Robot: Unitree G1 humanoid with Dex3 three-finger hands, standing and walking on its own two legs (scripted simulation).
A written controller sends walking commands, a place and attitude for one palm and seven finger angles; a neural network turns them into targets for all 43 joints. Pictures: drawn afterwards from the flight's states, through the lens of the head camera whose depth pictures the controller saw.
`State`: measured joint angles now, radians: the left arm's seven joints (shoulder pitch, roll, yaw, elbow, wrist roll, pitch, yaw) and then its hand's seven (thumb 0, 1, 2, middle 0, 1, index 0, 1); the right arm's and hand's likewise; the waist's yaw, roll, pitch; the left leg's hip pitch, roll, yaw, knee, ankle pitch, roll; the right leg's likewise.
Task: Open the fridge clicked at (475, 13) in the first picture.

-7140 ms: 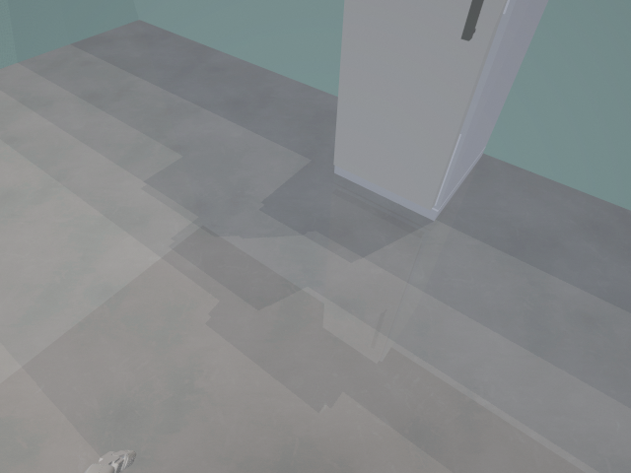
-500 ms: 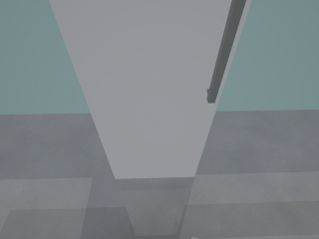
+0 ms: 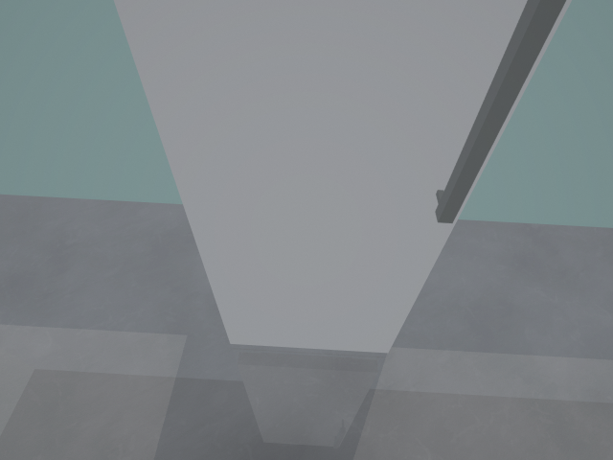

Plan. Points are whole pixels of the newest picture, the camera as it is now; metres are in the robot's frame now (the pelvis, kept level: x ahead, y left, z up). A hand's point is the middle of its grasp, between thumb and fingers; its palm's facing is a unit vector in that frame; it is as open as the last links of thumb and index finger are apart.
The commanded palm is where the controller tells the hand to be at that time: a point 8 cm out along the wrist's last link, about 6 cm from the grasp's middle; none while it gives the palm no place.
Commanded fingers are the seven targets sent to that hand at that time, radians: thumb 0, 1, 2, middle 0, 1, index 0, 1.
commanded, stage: come to a stop and stand still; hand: right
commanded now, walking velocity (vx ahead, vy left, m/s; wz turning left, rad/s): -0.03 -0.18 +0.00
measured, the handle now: (498, 82) +0.50 -0.19 +0.25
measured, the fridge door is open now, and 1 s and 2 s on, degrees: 0 0 0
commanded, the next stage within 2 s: look again from close up in 1.12 s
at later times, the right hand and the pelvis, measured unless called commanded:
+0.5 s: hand out of the picture -0.02 -0.19 -0.17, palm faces +0.08 +0.97 -0.23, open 7.4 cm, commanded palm none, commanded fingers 0.00 -0.90 -0.90 0.20 0.30 0.20 0.30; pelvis -0.04 +0.00 +0.00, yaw +0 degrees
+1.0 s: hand out of the picture -0.04 -0.15 -0.17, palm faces +0.04 +0.98 -0.18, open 7.3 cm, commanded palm none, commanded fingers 0.00 -0.90 -0.90 0.20 0.30 0.20 0.30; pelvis -0.03 +0.02 +0.01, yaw +0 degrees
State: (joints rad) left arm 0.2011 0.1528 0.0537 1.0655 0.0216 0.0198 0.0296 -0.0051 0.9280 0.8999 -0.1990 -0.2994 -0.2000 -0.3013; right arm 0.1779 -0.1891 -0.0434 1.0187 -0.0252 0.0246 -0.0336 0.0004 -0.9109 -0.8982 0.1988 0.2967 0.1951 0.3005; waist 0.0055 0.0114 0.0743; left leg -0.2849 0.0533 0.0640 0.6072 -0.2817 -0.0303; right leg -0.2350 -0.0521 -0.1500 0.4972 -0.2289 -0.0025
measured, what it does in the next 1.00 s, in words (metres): steps on the spot: left foot, then right foot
